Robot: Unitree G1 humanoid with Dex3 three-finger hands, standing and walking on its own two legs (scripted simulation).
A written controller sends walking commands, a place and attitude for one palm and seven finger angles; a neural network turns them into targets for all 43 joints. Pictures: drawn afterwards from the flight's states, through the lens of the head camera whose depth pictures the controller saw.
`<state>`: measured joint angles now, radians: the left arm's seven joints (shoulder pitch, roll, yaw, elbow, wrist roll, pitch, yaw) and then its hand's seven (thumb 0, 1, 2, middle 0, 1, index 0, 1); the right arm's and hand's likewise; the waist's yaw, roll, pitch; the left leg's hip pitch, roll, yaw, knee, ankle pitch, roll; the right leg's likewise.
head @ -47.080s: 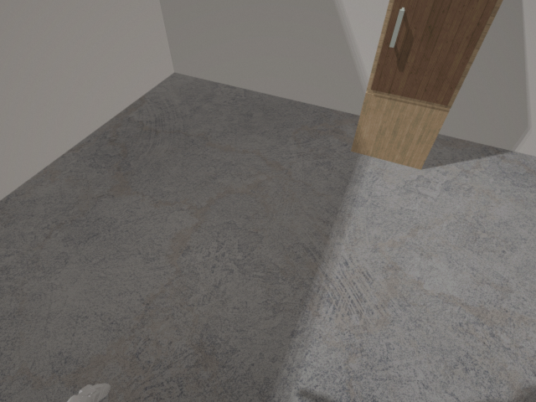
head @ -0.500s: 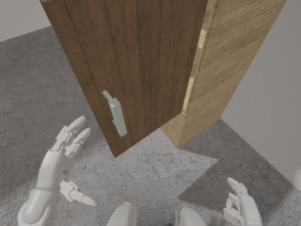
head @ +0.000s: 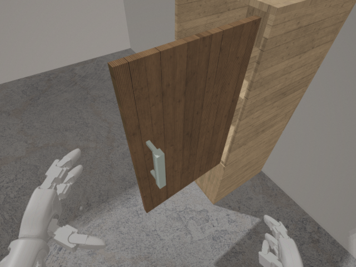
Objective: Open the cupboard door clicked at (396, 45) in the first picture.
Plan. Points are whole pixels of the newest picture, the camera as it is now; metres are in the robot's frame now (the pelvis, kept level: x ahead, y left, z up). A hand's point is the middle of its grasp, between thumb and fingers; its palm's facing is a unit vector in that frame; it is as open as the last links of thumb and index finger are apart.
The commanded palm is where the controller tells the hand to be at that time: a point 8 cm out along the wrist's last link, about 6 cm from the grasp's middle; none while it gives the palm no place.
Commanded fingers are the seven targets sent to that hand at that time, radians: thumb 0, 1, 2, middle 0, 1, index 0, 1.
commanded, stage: draw the hand back to the body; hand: left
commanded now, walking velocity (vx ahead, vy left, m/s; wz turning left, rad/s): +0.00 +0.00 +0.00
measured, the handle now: (155, 165) +0.36 +0.09 +0.01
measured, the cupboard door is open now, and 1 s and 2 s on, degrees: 93 93 93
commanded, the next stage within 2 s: step back with the hand held close in 0.98 s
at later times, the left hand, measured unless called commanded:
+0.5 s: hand (32, 172) +0.22 +0.25 +0.18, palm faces +0.39 -0.82 -0.43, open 10.3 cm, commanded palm +0.17 +0.30 +0.20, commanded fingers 0.00 0.76 0.84 -0.19 -0.30 -0.19 -0.30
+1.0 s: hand (32, 174) +0.20 +0.23 +0.21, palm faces +0.44 -0.79 -0.42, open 7.5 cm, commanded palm +0.16 +0.27 +0.21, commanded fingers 0.00 0.90 0.90 -0.20 -0.30 -0.20 -0.30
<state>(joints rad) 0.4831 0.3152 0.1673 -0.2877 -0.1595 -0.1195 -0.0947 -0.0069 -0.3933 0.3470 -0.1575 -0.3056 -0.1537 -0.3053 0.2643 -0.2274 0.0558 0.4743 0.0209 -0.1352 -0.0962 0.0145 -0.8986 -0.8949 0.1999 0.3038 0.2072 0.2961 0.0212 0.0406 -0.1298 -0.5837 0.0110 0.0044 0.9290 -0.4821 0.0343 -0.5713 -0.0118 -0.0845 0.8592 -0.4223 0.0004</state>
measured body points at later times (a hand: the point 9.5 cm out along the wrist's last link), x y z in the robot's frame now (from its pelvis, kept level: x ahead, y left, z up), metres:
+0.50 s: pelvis +0.03 +0.00 +0.04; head +0.01 -0.01 +0.49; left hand +0.19 +0.29 +0.21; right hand +0.21 -0.21 -0.04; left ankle -0.01 +0.09 -0.69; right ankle +0.01 -0.12 -0.69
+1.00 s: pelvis +0.01 -0.02 +0.05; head -0.01 -0.05 +0.50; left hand +0.18 +0.27 +0.23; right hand +0.19 -0.25 -0.04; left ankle -0.01 +0.09 -0.69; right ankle +0.01 -0.12 -0.69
